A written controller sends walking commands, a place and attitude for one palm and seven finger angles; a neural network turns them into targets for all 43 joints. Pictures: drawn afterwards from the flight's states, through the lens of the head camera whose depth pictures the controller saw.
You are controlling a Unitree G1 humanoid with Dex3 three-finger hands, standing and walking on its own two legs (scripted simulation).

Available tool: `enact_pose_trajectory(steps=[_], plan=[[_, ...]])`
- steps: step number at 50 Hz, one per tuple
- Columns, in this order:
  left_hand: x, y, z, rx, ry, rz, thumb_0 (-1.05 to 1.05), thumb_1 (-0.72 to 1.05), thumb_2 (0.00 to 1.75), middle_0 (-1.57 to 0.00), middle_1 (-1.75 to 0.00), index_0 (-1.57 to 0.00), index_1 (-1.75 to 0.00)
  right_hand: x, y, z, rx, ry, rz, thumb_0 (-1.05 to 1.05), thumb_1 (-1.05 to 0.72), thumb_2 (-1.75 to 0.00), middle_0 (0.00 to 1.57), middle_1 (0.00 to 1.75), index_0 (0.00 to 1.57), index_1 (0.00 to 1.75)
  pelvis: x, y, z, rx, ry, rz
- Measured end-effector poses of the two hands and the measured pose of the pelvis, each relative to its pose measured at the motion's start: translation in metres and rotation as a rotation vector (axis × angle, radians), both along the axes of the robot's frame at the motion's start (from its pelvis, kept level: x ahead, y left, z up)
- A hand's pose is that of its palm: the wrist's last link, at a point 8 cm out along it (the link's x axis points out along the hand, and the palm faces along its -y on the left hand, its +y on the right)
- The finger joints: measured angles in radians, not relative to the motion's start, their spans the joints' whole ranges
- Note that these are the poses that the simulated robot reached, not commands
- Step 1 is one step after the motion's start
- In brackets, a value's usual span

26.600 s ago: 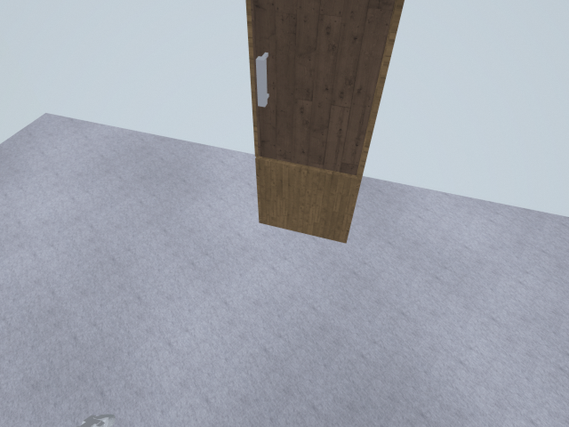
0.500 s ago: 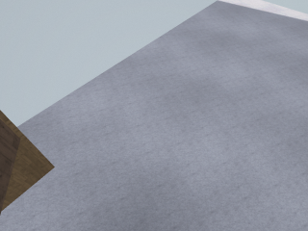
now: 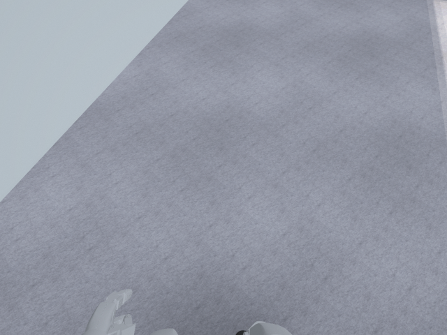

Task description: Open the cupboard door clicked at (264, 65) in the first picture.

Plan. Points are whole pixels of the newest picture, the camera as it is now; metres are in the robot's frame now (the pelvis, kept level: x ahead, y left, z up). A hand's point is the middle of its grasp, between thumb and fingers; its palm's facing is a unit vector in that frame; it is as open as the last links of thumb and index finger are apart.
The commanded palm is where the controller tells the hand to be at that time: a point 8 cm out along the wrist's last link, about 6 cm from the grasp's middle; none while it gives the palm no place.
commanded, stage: walk to a spot facing it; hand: left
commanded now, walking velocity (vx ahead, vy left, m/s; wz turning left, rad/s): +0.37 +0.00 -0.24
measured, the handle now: out of the picture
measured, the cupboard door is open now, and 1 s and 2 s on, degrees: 50 50 50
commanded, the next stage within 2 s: turn to face it in 0.74 s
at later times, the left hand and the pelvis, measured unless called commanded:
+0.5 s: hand (132, 286) +0.23 +0.20 -0.17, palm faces -0.07 -0.99 -0.16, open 7.4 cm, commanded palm none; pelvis +0.26 +0.02 +0.00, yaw -9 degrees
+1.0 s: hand (201, 138) +0.63 +0.06 -0.14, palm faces -0.31 -0.93 -0.21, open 7.4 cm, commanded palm none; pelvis +0.47 -0.08 +0.02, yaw -16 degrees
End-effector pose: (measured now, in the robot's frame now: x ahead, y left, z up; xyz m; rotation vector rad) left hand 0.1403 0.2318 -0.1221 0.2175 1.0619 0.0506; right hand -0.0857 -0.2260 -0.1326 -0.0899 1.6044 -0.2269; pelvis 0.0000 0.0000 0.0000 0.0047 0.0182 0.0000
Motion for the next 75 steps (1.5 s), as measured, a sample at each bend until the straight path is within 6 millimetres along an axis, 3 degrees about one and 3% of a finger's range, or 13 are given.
enact_pose_trajectory(steps=[4,10,17,20,24,32,38,43,51,56,61,68,75], plan=[[-0.006,-0.007,0.005,0.011,0.115,0.020,0.00,0.92,0.90,-0.20,-0.30,-0.20,-0.30,0.103,-0.012,0.007,-0.016,-0.199,0.022,0.01,-0.91,-0.90,0.20,0.30,0.20,0.29,0.035,-0.006,0.015,0.010,0.016,-0.036],[-0.007,0.007,0.010,0.038,0.228,0.082,-0.01,0.94,0.90,-0.21,-0.30,-0.20,-0.30,0.245,-0.016,0.018,-0.015,-0.419,0.079,0.01,-0.91,-0.90,0.20,0.30,0.20,0.29,0.094,-0.005,0.021,0.006,0.029,-0.075],[-0.002,0.014,-0.003,0.015,0.386,0.147,0.00,0.92,0.90,-0.20,-0.30,-0.20,-0.30,0.387,0.002,0.025,-0.014,-0.558,0.154,0.01,-0.91,-0.90,0.20,0.30,0.20,0.29,0.176,0.009,0.011,-0.003,0.013,-0.106],[0.013,0.018,-0.017,-0.006,0.461,0.143,0.00,0.92,0.90,-0.20,-0.30,-0.20,-0.30,0.432,0.010,0.022,-0.043,-0.626,0.160,0.01,-0.91,-0.90,0.20,0.30,0.20,0.29,0.214,0.020,-0.002,-0.016,0.003,-0.137],[0.071,0.022,-0.023,-0.014,0.457,0.085,0.00,0.91,0.90,-0.20,-0.30,-0.20,-0.30,0.435,0.013,0.022,-0.066,-0.592,0.107,0.01,-0.91,-0.90,0.20,0.30,0.20,0.29,0.251,0.023,0.001,0.002,-0.023,-0.163],[0.255,0.002,0.001,-0.027,0.207,-0.032,0.00,0.92,0.90,-0.20,-0.30,-0.19,-0.30,0.370,-0.003,0.020,-0.082,-0.261,-0.049,0.00,-0.94,-0.90,0.20,0.30,0.20,0.30,0.321,0.013,0.020,-0.006,-0.013,-0.199],[0.385,-0.036,0.008,0.022,0.114,-0.183,0.00,0.92,0.90,-0.20,-0.30,-0.19,-0.30,0.342,-0.016,0.012,-0.056,-0.094,-0.187,0.01,-0.92,-0.90,0.20,0.30,0.20,0.29,0.378,-0.020,0.013,0.010,-0.005,-0.260],[0.472,-0.080,0.002,0.055,0.010,-0.261,0.00,0.92,0.90,-0.20,-0.30,-0.19,-0.30,0.353,-0.033,-0.007,-0.014,-0.002,-0.267,0.01,-0.91,-0.90,0.20,0.30,0.20,0.29,0.422,-0.056,-0.005,0.011,-0.010,-0.296],[0.497,-0.123,0.009,0.014,0.076,-0.242,0.00,0.91,0.90,-0.20,-0.30,-0.20,-0.30,0.487,-0.073,0.009,-0.040,-0.196,-0.240,0.01,-0.91,-0.90,0.20,0.30,0.20,0.29,0.481,-0.082,0.018,0.003,-0.002,-0.275],[0.515,-0.118,0.002,-0.013,0.072,-0.143,-0.02,0.95,0.90,-0.21,-0.30,-0.20,-0.30,0.567,-0.087,0.013,-0.051,-0.271,-0.153,0.01,-0.93,-0.90,0.20,0.30,0.20,0.29,0.516,-0.087,0.017,-0.013,-0.008,-0.220],[0.524,-0.101,-0.024,-0.029,0.115,-0.056,-0.01,0.94,0.90,-0.21,-0.30,-0.20,-0.30,0.632,-0.098,0.005,-0.089,-0.321,-0.050,0.01,-0.93,-0.90,0.20,0.30,0.20,0.29,0.552,-0.081,-0.001,-0.030,-0.008,-0.161],[0.530,-0.084,-0.013,0.015,0.153,0.030,0.00,0.92,0.90,-0.20,-0.30,-0.20,-0.30,0.678,-0.109,0.012,-0.090,-0.321,0.058,0.01,-0.91,-0.90,0.20,0.30,0.20,0.29,0.567,-0.089,0.006,-0.021,0.016,-0.087],[0.530,-0.091,0.010,0.068,0.113,0.109,0.00,0.91,0.90,-0.20,-0.30,-0.19,-0.30,0.709,-0.140,0.009,-0.049,-0.302,0.133,0.01,-0.90,-0.90,0.20,0.30,0.20,0.30,0.575,-0.117,0.012,-0.030,0.026,0.001]])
